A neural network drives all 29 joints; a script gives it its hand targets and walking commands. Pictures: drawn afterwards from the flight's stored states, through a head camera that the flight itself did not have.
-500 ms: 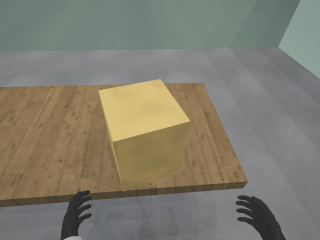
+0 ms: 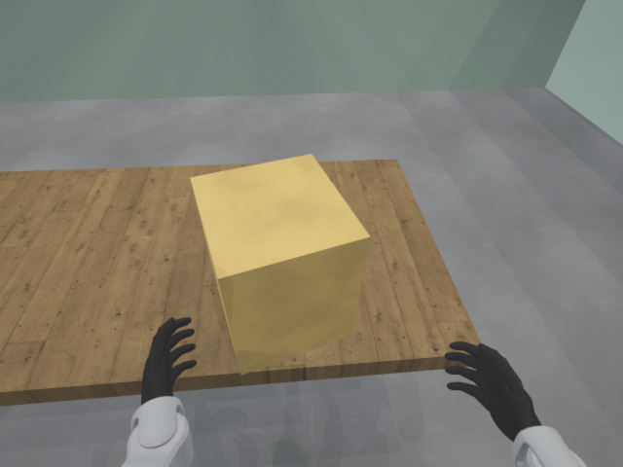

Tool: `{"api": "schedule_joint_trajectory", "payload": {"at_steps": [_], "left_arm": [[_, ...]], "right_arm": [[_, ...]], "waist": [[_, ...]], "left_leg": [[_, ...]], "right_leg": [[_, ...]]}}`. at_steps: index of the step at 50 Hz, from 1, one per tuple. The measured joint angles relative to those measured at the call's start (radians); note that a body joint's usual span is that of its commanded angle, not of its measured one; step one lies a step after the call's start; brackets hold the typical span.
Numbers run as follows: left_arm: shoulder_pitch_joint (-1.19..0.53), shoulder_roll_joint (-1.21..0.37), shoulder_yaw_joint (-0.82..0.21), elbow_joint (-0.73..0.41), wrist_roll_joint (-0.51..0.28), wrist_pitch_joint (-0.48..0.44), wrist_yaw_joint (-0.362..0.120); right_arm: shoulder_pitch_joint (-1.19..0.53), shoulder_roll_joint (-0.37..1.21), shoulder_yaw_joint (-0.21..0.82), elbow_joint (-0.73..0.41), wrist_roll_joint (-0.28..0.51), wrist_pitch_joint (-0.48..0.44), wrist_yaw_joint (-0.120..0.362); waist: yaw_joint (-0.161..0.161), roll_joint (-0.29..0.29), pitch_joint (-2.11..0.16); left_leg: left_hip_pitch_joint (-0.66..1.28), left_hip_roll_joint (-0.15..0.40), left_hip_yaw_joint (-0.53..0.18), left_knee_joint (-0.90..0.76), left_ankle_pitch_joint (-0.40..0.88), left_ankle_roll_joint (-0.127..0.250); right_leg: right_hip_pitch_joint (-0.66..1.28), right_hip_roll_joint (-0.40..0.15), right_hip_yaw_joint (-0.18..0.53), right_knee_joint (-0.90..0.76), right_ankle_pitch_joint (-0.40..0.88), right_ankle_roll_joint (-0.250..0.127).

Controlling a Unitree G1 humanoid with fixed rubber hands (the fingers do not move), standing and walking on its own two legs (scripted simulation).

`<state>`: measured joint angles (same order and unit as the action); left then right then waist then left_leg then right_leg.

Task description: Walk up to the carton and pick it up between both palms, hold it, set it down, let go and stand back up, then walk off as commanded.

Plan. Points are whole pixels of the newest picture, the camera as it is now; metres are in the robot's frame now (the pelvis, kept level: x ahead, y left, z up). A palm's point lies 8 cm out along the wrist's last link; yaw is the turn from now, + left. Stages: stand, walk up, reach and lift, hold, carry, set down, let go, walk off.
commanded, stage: reach and lift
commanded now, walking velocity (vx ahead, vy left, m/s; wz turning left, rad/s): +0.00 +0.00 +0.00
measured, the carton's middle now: (276, 262) +0.44 +0.07 +0.01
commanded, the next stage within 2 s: none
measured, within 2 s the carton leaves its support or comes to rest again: neither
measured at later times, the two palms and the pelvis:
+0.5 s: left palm (176, 335) +0.27 +0.17 +0.08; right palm (495, 340) +0.28 -0.22 +0.06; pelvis -0.01 +0.00 +0.00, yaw +0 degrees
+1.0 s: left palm (164, 270) +0.32 +0.18 +0.13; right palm (449, 255) +0.38 -0.17 +0.11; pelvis -0.01 -0.01 +0.00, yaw +0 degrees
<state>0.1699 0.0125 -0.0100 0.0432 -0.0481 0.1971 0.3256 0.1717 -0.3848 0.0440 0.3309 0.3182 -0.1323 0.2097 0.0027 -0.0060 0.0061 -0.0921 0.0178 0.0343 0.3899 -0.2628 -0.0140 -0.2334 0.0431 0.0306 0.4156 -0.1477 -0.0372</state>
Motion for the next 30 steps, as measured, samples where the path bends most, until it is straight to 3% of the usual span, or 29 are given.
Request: {"api": "schedule_joint_trajectory", "payload": {"at_steps": [15, 23, 30], "left_arm": [[-0.062, 0.0, 0.0, -0.103, 0.0, 0.174, 0.0], [-0.187, 0.0, 0.0, -0.104, 0.0, 0.275, 0.001], [-0.328, 0.0, 0.019, -0.103, 0.0, 0.413, 0.013]], "right_arm": [[-0.158, -0.034, 0.022, -0.016, 0.027, 0.12, -0.058], [-0.255, -0.035, 0.034, -0.016, 0.032, 0.208, -0.082], [-0.381, -0.035, 0.035, -0.016, 0.038, 0.316, -0.111]], "waist": [[0.0, 0.008, 0.0], [0.003, 0.013, 0.001], [0.024, 0.017, 0.018]], "left_leg": [[0.0, 0.0, 0.0, -0.01, 0.003, 0.0], [0.0, 0.0, 0.0, -0.01, 0.013, 0.0], [0.0, 0.0, 0.0, -0.011, 0.027, -0.002]], "right_leg": [[0.002, 0.0, 0.0, -0.014, 0.005, 0.0], [0.003, 0.0, 0.0, -0.015, 0.016, 0.0], [0.002, 0.0, 0.0, -0.016, 0.03, -0.004]]}}
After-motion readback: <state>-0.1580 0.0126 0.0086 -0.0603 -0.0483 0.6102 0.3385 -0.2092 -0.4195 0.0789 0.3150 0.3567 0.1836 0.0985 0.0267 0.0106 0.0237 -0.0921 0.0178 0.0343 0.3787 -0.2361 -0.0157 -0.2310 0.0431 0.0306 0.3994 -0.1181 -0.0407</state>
